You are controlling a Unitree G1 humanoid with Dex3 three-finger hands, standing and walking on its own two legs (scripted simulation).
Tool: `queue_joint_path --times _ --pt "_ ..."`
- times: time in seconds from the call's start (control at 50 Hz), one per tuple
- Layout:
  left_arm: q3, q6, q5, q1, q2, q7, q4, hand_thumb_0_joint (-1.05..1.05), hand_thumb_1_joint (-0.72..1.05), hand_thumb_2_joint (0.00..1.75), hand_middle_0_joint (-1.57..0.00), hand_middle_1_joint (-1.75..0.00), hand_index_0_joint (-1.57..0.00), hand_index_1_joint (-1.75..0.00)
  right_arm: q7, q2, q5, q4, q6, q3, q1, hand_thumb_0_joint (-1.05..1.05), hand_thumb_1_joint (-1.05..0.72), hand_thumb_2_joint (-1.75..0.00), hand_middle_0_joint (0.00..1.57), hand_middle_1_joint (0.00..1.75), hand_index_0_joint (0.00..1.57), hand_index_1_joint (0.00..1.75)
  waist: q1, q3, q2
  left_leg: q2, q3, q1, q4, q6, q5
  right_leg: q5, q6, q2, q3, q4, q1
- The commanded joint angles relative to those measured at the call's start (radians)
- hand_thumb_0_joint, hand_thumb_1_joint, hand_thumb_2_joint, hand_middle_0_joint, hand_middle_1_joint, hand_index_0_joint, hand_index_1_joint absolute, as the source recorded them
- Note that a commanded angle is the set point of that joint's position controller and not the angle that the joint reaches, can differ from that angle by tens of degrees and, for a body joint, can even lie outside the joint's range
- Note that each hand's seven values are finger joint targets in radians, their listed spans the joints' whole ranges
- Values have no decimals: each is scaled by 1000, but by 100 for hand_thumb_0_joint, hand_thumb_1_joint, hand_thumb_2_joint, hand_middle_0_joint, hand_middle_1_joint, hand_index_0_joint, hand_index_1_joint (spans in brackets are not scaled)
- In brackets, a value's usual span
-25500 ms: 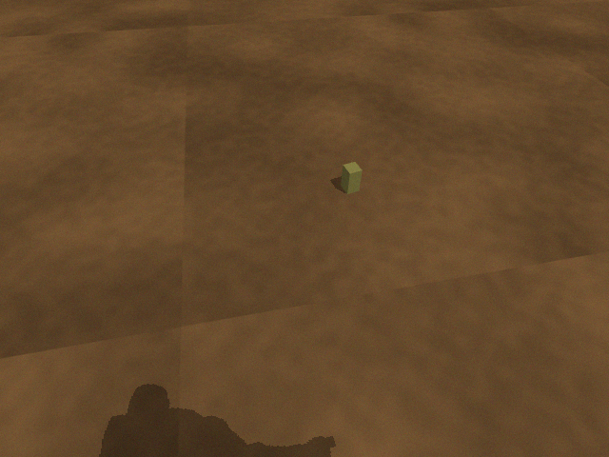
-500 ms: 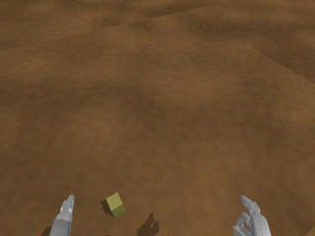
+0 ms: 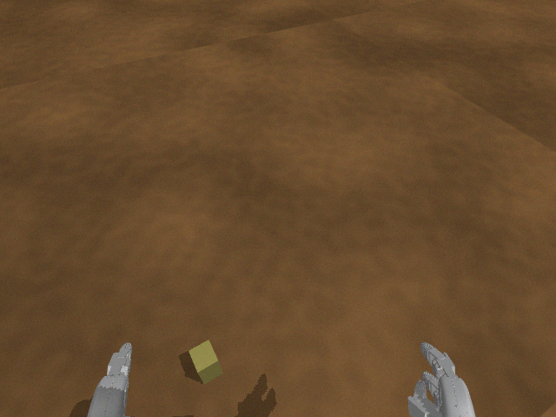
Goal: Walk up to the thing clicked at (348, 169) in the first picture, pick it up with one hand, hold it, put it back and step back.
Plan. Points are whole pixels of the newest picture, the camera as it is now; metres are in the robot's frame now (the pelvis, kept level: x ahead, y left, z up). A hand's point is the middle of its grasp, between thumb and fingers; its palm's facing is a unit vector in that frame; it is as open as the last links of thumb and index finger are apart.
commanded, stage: home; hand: left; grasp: from the side
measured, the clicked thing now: (206, 362) +0.40 +0.23 -0.66
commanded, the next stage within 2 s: stand in 0.36 s
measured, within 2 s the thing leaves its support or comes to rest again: neither
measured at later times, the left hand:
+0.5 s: hand (154, 402) +0.17 +0.18 -0.06, palm faces +0.11 -0.95 -0.28, open 17.6 cm
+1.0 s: hand out of the picture +0.14 +0.22 -0.10, palm faces -0.03 -0.94 -0.33, open 8.2 cm
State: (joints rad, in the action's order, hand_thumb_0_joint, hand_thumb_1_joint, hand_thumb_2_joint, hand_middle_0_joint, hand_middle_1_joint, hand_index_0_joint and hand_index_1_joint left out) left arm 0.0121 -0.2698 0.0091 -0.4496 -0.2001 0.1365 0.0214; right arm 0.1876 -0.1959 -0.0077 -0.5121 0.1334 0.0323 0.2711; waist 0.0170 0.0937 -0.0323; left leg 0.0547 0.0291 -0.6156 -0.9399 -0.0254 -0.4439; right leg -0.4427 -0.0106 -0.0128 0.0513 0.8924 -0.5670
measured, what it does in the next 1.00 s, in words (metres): stands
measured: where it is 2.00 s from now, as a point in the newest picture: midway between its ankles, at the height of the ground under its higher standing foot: outside the picture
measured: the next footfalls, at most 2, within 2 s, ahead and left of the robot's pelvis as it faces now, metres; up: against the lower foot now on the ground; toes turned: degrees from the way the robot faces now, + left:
none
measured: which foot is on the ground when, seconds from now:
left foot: down 0.00-1.00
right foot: down 0.00-1.00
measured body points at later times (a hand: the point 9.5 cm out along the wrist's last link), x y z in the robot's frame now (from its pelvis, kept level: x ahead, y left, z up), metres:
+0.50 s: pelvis +0.01 +0.00 +0.00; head +0.02 +0.00 +0.45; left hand +0.17 +0.23 -0.04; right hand +0.17 -0.23 -0.07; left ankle +0.02 +0.13 -0.69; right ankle +0.01 -0.13 -0.69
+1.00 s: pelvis -0.01 +0.00 +0.01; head +0.02 +0.01 +0.46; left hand +0.14 +0.27 -0.08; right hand +0.13 -0.26 -0.09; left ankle +0.02 +0.13 -0.69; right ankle +0.01 -0.13 -0.69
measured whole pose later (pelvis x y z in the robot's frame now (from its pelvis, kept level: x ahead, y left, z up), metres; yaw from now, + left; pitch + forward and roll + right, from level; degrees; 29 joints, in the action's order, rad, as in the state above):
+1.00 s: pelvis -0.01 +0.00 +0.01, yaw +0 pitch +1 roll +0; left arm 0.00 -0.04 -0.06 -0.25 -0.30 0.02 0.55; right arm 0.02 -0.27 0.07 -0.78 0.03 -0.01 0.18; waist -0.01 -0.02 0.02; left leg 0.02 0.00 -0.46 -0.82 -0.01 -0.39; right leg -0.41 -0.01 -0.04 0.02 0.83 -0.44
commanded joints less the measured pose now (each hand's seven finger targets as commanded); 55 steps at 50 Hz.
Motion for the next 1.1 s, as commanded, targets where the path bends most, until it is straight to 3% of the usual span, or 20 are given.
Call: queue_joint_path --times 0.0,0.02,0.08,0.1,0.16,0.18,0.3,0.36,0.44,0.48,0.5,0.66,0.72,0.74,0.78,0.8,0.82,0.86,0.94,1.08 --pt "-51 54 -7 26 -94 9 -181 0 -57 5 -5 -6 -5 -5 13 -119 1 157 54 -48 -67 0 -90 -90 20 30 20 30 6 105 7 -41 -28 91 155 27 157 148 13 34 15 -149 35" --pt "-65 56 -7 31 -109 10 -205 0 -57 4 -5 -5 -5 -5 13 -118 1 153 54 -48 -65 0 -90 -90 20 30 20 30 -4 118 -11 -38 -27 104 158 24 171 156 17 35 15 -144 42" --pt "-59 59 -8 44 -109 12 -211 0 -56 5 -5 -6 -5 -6 13 -120 2 149 53 -48 -63 0 -90 -90 20 30 20 30 1 108 -16 -37 -22 100 162 23 181 162 19 37 20 -137 36" --pt "-42 53 -9 8 -82 9 -161 0 -59 3 -5 -5 -5 -5 13 -119 4 152 54 -48 -64 0 -90 -90 20 30 20 30 3 98 -5 -37 -24 96 159 24 180 160 17 38 19 -140 32" --pt "-50 57 -10 31 -88 11 -170 0 -59 3 -4 -5 -5 -5 12 -118 3 151 55 -48 -63 0 -90 -90 20 30 20 30 5 97 5 -37 -23 93 159 24 176 159 16 37 20 -142 33" --pt "-58 57 -9 31 -102 11 -186 0 -59 3 -4 -5 -4 -5 11 -119 3 151 55 -48 -66 0 -90 -90 20 30 20 30 -7 98 -5 -39 -25 91 162 24 173 156 16 35 20 -143 36" --pt "-55 54 -9 27 -93 9 -178 0 -58 4 -5 -5 -5 -5 12 -116 5 148 54 -48 -60 0 -90 -90 20 30 20 30 3 115 8 -40 -29 100 143 27 205 197 11 33 14 -145 48" --pt "-73 57 -8 47 -123 12 -230 0 -59 3 -4 -5 -4 -5 13 -119 4 144 51 -50 -55 0 -90 -90 20 30 20 30 -4 127 -9 -40 -33 112 139 27 233 224 12 28 9 -146 58" --pt "-50 54 -8 9 -86 9 -172 0 -59 4 -5 -5 -5 -5 12 -116 5 145 51 -49 -57 0 -90 -90 20 30 20 30 5 102 9 -40 -33 103 145 28 204 196 11 30 12 -147 44" --pt "-42 51 -7 1 -79 5 -150 0 -43 20 -20 -21 -20 -21 9 -118 4 147 50 -48 -62 0 -90 -90 20 30 20 30 6 94 7 -42 -32 91 144 28 201 192 11 30 14 -149 44" --pt "-55 55 -7 14 -92 8 -194 0 -35 28 -20 -29 -20 -29 9 -119 5 150 50 -51 -62 0 -90 -90 20 30 20 30 2 112 8 -38 -29 104 146 27 212 201 13 32 16 -145 50" --pt "-55 59 -9 40 -95 8 -181 0 29 90 -20 -30 -20 -30 10 -120 4 152 51 -51 -65 0 -90 -90 20 30 20 30 2 101 -2 -37 -28 96 158 26 179 165 15 32 18 -145 37" --pt "-76 64 -8 64 -133 13 -236 0 53 90 -20 -30 -20 -30 12 -120 3 150 52 -51 -57 0 -90 -90 20 30 20 30 -4 102 -11 -42 -35 94 153 28 168 158 13 28 12 -157 36" --pt "-48 58 -9 15 -92 7 -160 0 61 90 -20 -30 -20 -30 11 -115 4 153 53 -46 -67 0 -90 -90 20 30 20 30 3 82 14 -43 -36 84 152 30 147 140 11 28 12 -163 30" --pt "-57 59 -6 32 -98 10 -186 0 77 90 -20 -30 -20 -30 12 -117 4 152 56 -47 -66 0 -90 -90 20 30 20 30 2 89 10 -44 -38 85 149 31 147 145 11 26 10 -163 35" --pt "-100 176 -104 195 -244 -40 165 0 85 90 -20 -30 -20 -30 -48 -269 115 -62 -19 -97 -117 0 -90 -90 20 30 20 30 -22 -68 95 -6 31 111 197 57 238 167 77 -53 -89 -189 128" --pt "-109 221 -114 163 -247 -68 259 0 90 90 -20 -30 -20 -30 -88 -260 126 -112 -48 -106 -104 0 -90 -90 20 30 20 30 -32 2 123 -7 2 151 174 84 223 205 94 -79 -128 -210 154" --pt "-100 266 -105 185 -262 -91 314 0 90 90 -20 -30 -20 -30 -122 -245 109 -120 -72 -105 -110 0 -90 -90 20 30 20 30 -15 -25 105 -17 11 168 204 93 186 154 102 -86 -147 -244 127" --pt "-89 299 -60 211 -263 -114 457 0 90 90 -20 -30 -20 -30 -167 -254 62 -175 -70 -110 -104 0 -90 -90 20 30 20 30 -33 19 35 -7 25 266 268 88 205 190 77 -82 -125 -249 174" --pt "-80 312 -52 260 -274 -107 667 0 90 90 -20 -30 -20 -30 -173 -263 59 -281 -86 -110 -129 0 -90 -90 20 30 20 30 -34 -32 3 22 62 286 396 82 224 240 52 -76 -97 -314 277"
